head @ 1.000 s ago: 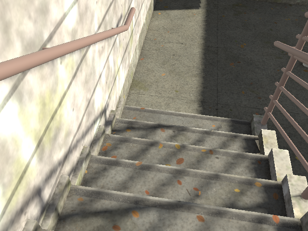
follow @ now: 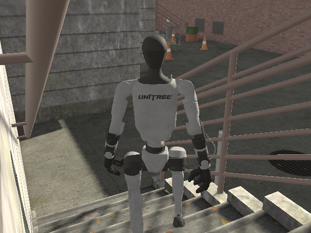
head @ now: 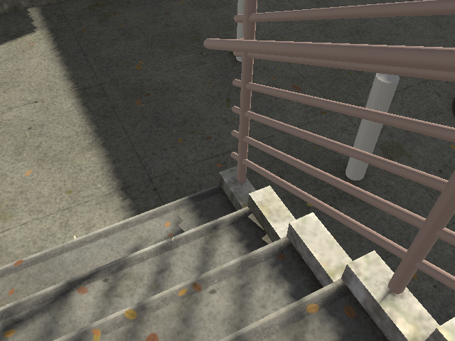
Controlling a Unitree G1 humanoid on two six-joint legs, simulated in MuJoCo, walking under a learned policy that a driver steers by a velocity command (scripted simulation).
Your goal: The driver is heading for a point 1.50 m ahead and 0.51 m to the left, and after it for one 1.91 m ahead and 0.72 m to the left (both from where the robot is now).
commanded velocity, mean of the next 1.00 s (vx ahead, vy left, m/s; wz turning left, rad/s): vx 0.25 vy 0.00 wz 0.27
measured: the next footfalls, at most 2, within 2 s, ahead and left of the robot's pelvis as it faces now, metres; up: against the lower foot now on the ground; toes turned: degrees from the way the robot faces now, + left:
right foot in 0.28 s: +0.23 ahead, -0.14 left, +0.00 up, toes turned -5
left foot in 0.70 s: +0.42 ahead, +0.14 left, -0.16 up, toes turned +17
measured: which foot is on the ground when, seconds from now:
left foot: down 0.00-0.28, up 0.30-0.68, down 0.70-1.00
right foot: up 0.00-0.26, down 0.28-0.72, up 0.74-1.00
